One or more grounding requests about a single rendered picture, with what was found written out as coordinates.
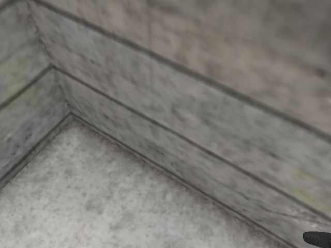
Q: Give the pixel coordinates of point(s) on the robot right hand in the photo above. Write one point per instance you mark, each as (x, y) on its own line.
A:
(319, 239)

